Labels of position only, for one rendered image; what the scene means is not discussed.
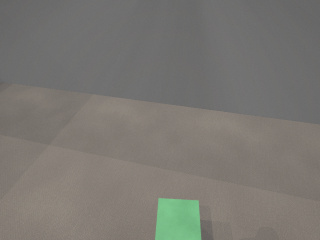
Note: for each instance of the carton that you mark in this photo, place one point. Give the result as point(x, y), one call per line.
point(178, 219)

